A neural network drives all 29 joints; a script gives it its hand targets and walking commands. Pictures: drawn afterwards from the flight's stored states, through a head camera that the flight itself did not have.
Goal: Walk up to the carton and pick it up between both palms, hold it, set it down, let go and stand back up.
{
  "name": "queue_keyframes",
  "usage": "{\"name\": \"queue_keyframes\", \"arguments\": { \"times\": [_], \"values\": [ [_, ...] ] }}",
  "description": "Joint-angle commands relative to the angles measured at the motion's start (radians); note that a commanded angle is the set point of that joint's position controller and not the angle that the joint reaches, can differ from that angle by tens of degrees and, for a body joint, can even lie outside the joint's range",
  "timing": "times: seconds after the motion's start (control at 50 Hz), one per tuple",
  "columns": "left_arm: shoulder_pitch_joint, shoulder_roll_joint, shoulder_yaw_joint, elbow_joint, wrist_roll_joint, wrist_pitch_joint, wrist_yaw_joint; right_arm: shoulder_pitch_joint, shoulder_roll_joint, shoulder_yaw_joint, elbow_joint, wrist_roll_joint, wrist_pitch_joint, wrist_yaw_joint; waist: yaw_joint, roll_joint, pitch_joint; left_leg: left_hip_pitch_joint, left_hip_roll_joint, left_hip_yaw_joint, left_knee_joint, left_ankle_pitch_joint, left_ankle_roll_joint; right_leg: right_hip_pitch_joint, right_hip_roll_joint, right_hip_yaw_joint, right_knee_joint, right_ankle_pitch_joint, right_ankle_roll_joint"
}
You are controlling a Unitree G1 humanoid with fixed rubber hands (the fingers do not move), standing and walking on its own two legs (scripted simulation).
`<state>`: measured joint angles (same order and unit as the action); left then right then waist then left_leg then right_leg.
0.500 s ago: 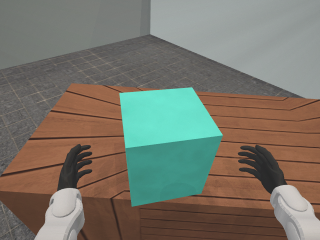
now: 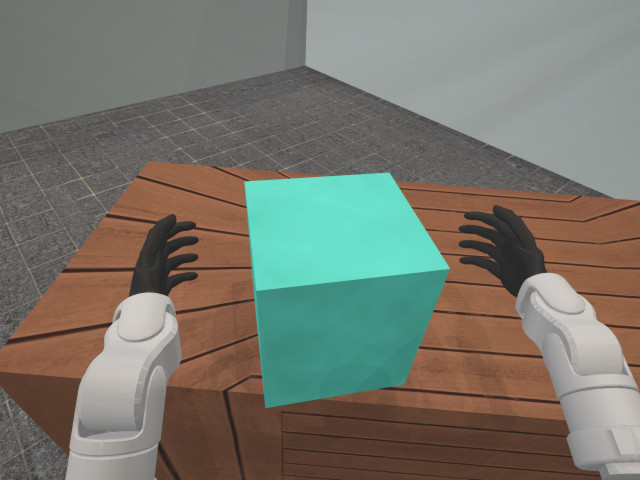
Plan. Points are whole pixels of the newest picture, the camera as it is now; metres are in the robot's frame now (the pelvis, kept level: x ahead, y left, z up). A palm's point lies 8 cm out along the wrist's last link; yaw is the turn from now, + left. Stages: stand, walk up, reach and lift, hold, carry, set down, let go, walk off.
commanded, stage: reach and lift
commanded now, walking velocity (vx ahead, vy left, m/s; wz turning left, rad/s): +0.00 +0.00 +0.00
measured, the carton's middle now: (328, 288) +0.39 -0.02 +0.06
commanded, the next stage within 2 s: none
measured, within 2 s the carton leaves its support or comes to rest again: neither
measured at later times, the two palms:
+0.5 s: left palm (155, 229) +0.34 +0.18 +0.20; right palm (500, 201) +0.40 -0.23 +0.21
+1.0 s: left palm (154, 205) +0.38 +0.19 +0.20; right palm (484, 170) +0.44 -0.22 +0.22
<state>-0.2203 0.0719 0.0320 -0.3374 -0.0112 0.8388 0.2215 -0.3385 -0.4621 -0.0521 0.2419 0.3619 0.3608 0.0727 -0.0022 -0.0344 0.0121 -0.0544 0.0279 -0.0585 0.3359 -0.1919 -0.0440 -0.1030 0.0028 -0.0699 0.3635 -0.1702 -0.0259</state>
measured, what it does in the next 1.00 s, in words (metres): stands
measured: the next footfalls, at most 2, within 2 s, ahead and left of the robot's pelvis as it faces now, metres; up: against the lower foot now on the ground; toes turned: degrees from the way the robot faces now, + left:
none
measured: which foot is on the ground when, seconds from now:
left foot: down 0.00-1.00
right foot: down 0.00-1.00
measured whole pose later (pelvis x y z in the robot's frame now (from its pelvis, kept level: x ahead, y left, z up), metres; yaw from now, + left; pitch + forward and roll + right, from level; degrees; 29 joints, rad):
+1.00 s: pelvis +0.01 +0.00 +0.00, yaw +0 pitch +0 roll +0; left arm -0.71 0.15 0.09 0.10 -0.02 0.83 0.20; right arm -0.97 -0.53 0.04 0.85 0.41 0.39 0.12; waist 0.05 -0.03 0.00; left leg -0.14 0.03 -0.06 0.34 -0.19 -0.05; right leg -0.18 0.00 -0.07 0.36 -0.16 -0.03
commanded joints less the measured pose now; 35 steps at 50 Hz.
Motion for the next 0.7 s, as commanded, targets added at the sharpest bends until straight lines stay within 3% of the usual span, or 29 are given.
{"name": "queue_keyframes", "arguments": {
  "times": [0.0,0.02,0.06,0.08,0.1,0.14,0.16,0.18,0.2,0.22,0.24,0.26,0.28,0.32,0.36,0.38,0.4,0.42,0.44,0.46,0.48,0.5,0.52,0.54,0.58,0.62,0.64,0.66,0.68],
  "values": [
    [-0.414,0.077,0.152,-0.009,-0.020,0.008,0.003,-0.457,-0.313,-0.080,0.040,0.074,-0.014,0.001,-0.001,-0.014,-0.205,-0.087,-0.019,0.116,-0.075,0.118,0.023,0.082,0.055,0.093,-0.066,0.181,0.015],
    [-0.365,0.084,0.177,0.022,-0.008,0.003,0.004,-0.427,-0.275,-0.039,0.006,0.072,-0.021,-0.003,0.031,-0.053,-0.186,-0.113,-0.029,0.114,-0.078,0.143,0.044,0.110,0.040,0.111,-0.075,0.201,0.020],
    [-0.392,0.092,0.167,0.060,-0.025,-0.004,-0.011,-0.471,-0.295,-0.022,0.046,0.094,-0.017,0.000,0.015,-0.052,-0.255,-0.060,-0.031,0.108,-0.070,0.189,0.041,0.140,0.046,0.099,-0.066,0.270,0.026],
    [-0.475,0.101,0.151,0.039,-0.032,-0.006,-0.004,-0.540,-0.298,-0.041,0.075,0.100,-0.014,0.003,0.013,-0.009,-0.247,-0.089,-0.032,0.112,-0.070,0.164,0.029,0.107,0.052,0.098,-0.055,0.233,0.020],
    [-0.519,0.123,0.180,0.092,-0.006,0.010,-0.005,-0.557,-0.304,-0.041,0.114,0.087,-0.011,-0.001,0.010,-0.013,-0.200,-0.130,-0.035,0.122,-0.071,0.114,0.027,0.101,0.047,0.105,-0.064,0.190,0.025],
    [-0.439,0.082,0.143,0.076,-0.022,0.001,0.005,-0.517,-0.309,-0.041,0.154,0.096,-0.006,0.024,0.017,-0.004,-0.221,-0.082,-0.016,0.101,-0.078,0.129,0.020,0.090,0.060,0.091,-0.066,0.189,0.006],
    [-0.489,0.079,0.132,0.067,-0.049,0.002,-0.001,-0.547,-0.308,-0.062,0.157,0.086,-0.008,0.022,-0.013,-0.025,-0.223,-0.083,-0.020,0.107,-0.078,0.094,0.023,0.060,0.060,0.092,-0.069,0.179,0.017],
    [-0.492,0.096,0.150,0.066,-0.055,-0.001,-0.008,-0.569,-0.279,-0.027,0.103,0.093,-0.016,0.014,0.009,-0.052,-0.258,-0.100,-0.025,0.107,-0.068,0.150,0.027,0.101,0.057,0.099,-0.065,0.230,0.023],
    [-0.529,0.111,0.173,0.067,-0.041,-0.002,-0.003,-0.627,-0.300,-0.010,0.085,0.116,-0.022,0.015,0.032,-0.025,-0.291,-0.099,-0.027,0.107,-0.061,0.193,0.027,0.138,0.053,0.095,-0.048,0.278,0.029],
    [-0.629,0.170,0.179,0.119,-0.046,0.000,-0.013,-0.677,-0.300,-0.033,0.123,0.084,-0.011,0.004,0.005,-0.055,-0.282,-0.145,-0.038,0.116,-0.063,0.101,0.038,0.127,0.042,0.120,-0.056,0.199,0.037],
    [-0.595,0.161,0.201,0.167,-0.027,0.008,-0.010,-0.655,-0.273,-0.004,0.157,0.091,-0.006,0.002,0.033,-0.076,-0.244,-0.151,-0.037,0.120,-0.066,0.110,0.042,0.141,0.041,0.119,-0.056,0.212,0.040],
    [-0.575,0.113,0.162,0.159,-0.035,0.008,-0.004,-0.633,-0.300,-0.021,0.222,0.091,0.004,0.015,0.016,-0.008,-0.249,-0.136,-0.032,0.103,-0.073,0.134,0.029,0.110,0.049,0.098,-0.045,0.228,0.032],
    [-0.585,0.134,0.173,0.110,-0.041,0.003,-0.006,-0.656,-0.319,-0.025,0.175,0.098,-0.006,0.016,0.017,-0.032,-0.316,-0.105,-0.028,0.097,-0.060,0.176,0.029,0.143,0.052,0.091,-0.039,0.281,0.022],
    [-0.681,0.151,0.168,0.158,-0.040,0.010,-0.005,-0.759,-0.326,-0.024,0.250,0.106,-0.001,0.023,0.019,0.017,-0.298,-0.125,-0.030,0.105,-0.057,0.154,0.015,0.104,0.055,0.088,-0.044,0.259,0.023],
    [-0.714,0.155,0.178,0.220,-0.046,0.021,-0.004,-0.788,-0.329,-0.041,0.269,0.084,0.005,0.016,0.011,-0.032,-0.305,-0.167,-0.030,0.099,-0.061,0.105,0.033,0.134,0.043,0.096,-0.045,0.238,0.032],
    [-0.650,0.146,0.174,0.141,-0.055,0.009,-0.001,-0.775,-0.321,-0.004,0.216,0.103,-0.006,0.018,0.033,-0.045,-0.339,-0.116,-0.030,0.102,-0.052,0.189,0.029,0.150,0.055,0.087,-0.036,0.309,0.031],
    [-0.610,0.137,0.172,0.174,-0.060,0.008,-0.011,-0.724,-0.318,0.004,0.237,0.104,-0.006,0.019,0.020,-0.058,-0.375,-0.098,-0.035,0.089,-0.043,0.253,0.022,0.194,0.062,0.082,-0.027,0.402,0.034],
    [-0.691,0.164,0.205,0.198,-0.044,0.019,-0.008,-0.823,-0.345,0.003,0.258,0.121,0.003,0.020,0.037,-0.044,-0.347,-0.123,-0.031,0.095,-0.048,0.237,0.013,0.164,0.064,0.079,-0.019,0.403,0.038],
    [-0.675,0.129,0.158,0.186,-0.060,0.026,-0.014,-0.800,-0.356,-0.022,0.315,0.116,0.007,0.025,-0.012,-0.029,-0.348,-0.111,-0.026,0.091,-0.035,0.240,0.002,0.157,0.071,0.067,-0.017,0.401,0.039],
    [-0.675,0.143,0.176,0.193,-0.034,0.032,-0.015,-0.799,-0.326,0.004,0.324,0.129,0.011,0.021,0.015,0.007,-0.358,-0.088,-0.033,0.096,-0.040,0.239,-0.005,0.162,0.067,0.072,-0.036,0.375,0.031],
    [-0.717,0.142,0.182,0.212,-0.053,0.027,-0.011,-0.848,-0.346,-0.002,0.321,0.126,0.010,0.027,0.029,-0.010,-0.326,-0.122,-0.029,0.099,-0.047,0.196,0.008,0.138,0.062,0.074,-0.039,0.331,0.031],
    [-0.739,0.158,0.184,0.236,-0.048,0.025,-0.016,-0.866,-0.329,0.006,0.359,0.118,0.013,0.031,0.015,0.000,-0.333,-0.125,-0.031,0.099,-0.049,0.169,0.011,0.142,0.054,0.082,-0.043,0.313,0.036],
    [-0.805,0.209,0.219,0.254,-0.047,0.021,-0.012,-0.954,-0.337,0.002,0.326,0.104,0.003,0.031,0.059,-0.039,-0.356,-0.167,-0.033,0.101,-0.049,0.145,0.028,0.153,0.055,0.091,-0.039,0.294,0.035],
    [-0.807,0.183,0.192,0.174,-0.079,0.008,-0.003,-0.933,-0.316,0.014,0.285,0.125,0.002,0.027,0.049,-0.024,-0.372,-0.153,-0.037,0.109,-0.036,0.201,0.018,0.156,0.055,0.097,-0.025,0.337,0.039],
    [-0.765,0.156,0.172,0.247,-0.073,0.012,-0.012,-0.906,-0.332,0.011,0.396,0.119,0.010,0.028,0.018,-0.012,-0.393,-0.120,-0.033,0.088,-0.031,0.238,0.006,0.181,0.061,0.080,-0.012,0.412,0.033],
    [-0.842,0.191,0.203,0.360,-0.054,0.019,-0.018,-0.980,-0.338,0.012,0.463,0.095,0.014,0.027,0.035,-0.028,-0.314,-0.175,-0.035,0.104,-0.044,0.163,0.018,0.146,0.055,0.084,-0.028,0.332,0.034],
    [-0.862,0.207,0.200,0.230,-0.085,0.004,-0.009,-1.031,-0.327,0.010,0.357,0.112,0.004,0.029,0.047,-0.044,-0.438,-0.139,-0.032,0.097,-0.029,0.217,0.014,0.187,0.062,0.079,-0.020,0.369,0.036],
    [-0.875,0.210,0.209,0.303,-0.090,0.002,-0.011,-1.026,-0.315,0.019,0.410,0.111,0.007,0.028,0.043,-0.053,-0.421,-0.175,-0.040,0.111,-0.031,0.166,0.020,0.178,0.053,0.089,-0.017,0.349,0.053],
    [-0.862,0.186,0.178,0.260,-0.094,0.000,-0.006,-1.002,-0.339,0.010,0.447,0.129,0.010,0.034,0.033,0.012,-0.434,-0.139,-0.031,0.095,-0.029,0.227,0.001,0.171,0.060,0.076,-0.012,0.406,0.040]
  ]
}}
